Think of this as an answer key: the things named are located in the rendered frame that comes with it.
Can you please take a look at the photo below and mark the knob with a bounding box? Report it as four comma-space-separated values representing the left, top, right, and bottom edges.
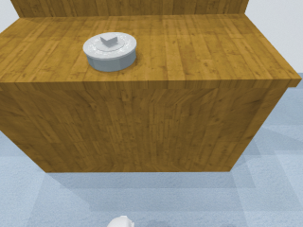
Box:
100, 32, 118, 45

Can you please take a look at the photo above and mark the lid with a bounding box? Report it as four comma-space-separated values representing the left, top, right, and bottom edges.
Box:
82, 32, 137, 61

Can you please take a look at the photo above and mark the pot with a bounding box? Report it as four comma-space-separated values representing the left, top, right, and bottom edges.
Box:
86, 50, 136, 72

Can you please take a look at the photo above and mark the table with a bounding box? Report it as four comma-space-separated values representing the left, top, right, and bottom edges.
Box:
0, 0, 302, 173

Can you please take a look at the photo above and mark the robot left thigh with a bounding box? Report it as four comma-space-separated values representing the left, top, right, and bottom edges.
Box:
107, 217, 134, 227

